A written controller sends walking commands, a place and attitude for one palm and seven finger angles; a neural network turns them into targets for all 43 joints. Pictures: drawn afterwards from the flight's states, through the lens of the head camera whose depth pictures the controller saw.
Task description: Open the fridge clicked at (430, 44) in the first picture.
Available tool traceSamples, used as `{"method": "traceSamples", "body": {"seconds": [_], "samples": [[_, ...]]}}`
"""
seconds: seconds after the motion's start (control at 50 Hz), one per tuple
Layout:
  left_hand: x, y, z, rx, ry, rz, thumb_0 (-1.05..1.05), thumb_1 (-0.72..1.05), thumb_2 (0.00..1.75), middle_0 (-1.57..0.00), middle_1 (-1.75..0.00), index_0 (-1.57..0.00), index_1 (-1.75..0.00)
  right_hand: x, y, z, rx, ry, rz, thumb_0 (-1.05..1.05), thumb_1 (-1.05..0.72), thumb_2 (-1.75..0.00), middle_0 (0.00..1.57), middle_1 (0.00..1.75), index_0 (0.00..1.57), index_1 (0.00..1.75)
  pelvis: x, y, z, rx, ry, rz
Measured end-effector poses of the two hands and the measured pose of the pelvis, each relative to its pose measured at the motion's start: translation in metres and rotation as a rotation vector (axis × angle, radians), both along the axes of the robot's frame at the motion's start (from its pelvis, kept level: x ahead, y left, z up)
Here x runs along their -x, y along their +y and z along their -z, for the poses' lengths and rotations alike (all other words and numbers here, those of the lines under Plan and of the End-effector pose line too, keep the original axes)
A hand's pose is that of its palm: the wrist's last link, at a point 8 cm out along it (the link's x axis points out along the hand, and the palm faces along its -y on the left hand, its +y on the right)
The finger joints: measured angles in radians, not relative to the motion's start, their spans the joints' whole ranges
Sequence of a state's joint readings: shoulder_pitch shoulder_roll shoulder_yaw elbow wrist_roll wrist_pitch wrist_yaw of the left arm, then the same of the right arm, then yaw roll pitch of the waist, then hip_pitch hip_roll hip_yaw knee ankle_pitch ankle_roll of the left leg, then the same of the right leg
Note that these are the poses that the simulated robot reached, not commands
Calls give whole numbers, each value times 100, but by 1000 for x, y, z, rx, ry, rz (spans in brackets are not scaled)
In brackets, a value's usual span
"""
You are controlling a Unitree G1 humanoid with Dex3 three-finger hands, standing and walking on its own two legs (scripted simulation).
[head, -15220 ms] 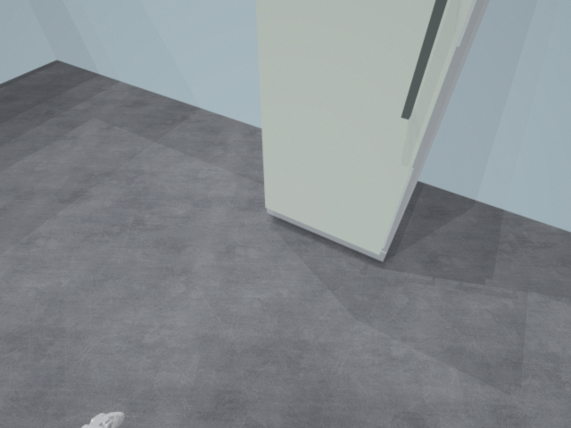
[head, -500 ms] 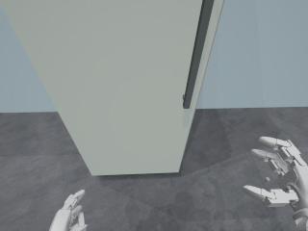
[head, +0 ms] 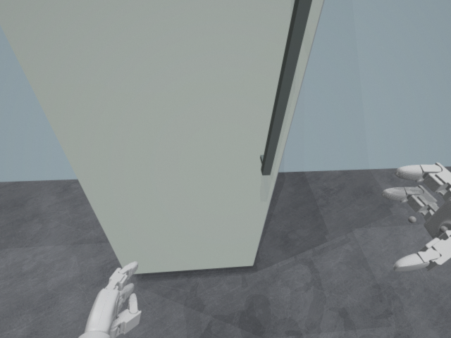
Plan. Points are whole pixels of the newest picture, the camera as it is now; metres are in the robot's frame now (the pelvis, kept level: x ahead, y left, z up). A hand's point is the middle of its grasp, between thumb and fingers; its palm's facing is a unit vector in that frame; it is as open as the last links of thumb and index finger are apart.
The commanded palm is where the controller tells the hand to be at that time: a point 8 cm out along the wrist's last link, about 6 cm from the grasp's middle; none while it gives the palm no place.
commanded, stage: raise the hand to about handle height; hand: right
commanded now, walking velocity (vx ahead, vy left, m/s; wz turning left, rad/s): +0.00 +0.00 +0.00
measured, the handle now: (278, 99) +0.53 -0.10 +0.18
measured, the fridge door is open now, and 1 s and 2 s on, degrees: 0 0 0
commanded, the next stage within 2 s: move the hooked fingers beside the handle in 0.62 s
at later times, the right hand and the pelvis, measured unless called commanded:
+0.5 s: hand (411, 202) +0.28 -0.27 +0.17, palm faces +0.04 +1.00 -0.06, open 14.0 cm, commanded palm +0.24 -0.31 +0.18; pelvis +0.00 +0.01 +0.00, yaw +1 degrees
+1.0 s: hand (388, 186) +0.31 -0.25 +0.17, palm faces -0.04 +1.00 -0.05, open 14.0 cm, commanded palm +0.29 -0.30 +0.17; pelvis -0.01 +0.00 +0.00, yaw +0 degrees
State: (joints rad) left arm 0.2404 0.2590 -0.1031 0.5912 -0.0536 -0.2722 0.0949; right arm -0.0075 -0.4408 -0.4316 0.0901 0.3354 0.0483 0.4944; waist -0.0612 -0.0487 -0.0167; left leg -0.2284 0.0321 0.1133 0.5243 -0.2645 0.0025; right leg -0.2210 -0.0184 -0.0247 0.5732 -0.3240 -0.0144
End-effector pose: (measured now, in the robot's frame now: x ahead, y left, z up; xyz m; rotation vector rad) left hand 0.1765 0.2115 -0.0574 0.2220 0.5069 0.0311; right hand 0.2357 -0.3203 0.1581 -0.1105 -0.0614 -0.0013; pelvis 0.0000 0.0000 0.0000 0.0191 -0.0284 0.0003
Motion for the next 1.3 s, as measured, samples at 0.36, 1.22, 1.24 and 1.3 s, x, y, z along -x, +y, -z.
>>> {"method": "traceSamples", "body": {"seconds": [0.36,1.22,1.24,1.3], "samples": [[13,35,1,-15,40,-71,2,90,90,-20,-30,-20,-30,-24,7,-12,-45,14,-42,-2,50,-30,30,120,31,120,-1,10,-3,12,5,-20],[38,29,12,-14,124,-130,1,90,90,-20,-30,-20,-30,-91,25,-12,-73,43,-45,-2,50,-30,30,120,31,120,0,1,-4,15,24,-25],[39,31,13,-16,131,-132,1,90,90,-20,-30,-20,-30,-92,26,-11,-74,46,-46,-2,50,-30,30,120,31,120,-1,1,-4,15,27,-25],[40,34,15,-23,148,-137,1,90,90,-20,-30,-20,-30,-94,29,-6,-81,54,-44,-2,50,-30,30,120,30,120,-2,1,-4,15,31,-24]]}}
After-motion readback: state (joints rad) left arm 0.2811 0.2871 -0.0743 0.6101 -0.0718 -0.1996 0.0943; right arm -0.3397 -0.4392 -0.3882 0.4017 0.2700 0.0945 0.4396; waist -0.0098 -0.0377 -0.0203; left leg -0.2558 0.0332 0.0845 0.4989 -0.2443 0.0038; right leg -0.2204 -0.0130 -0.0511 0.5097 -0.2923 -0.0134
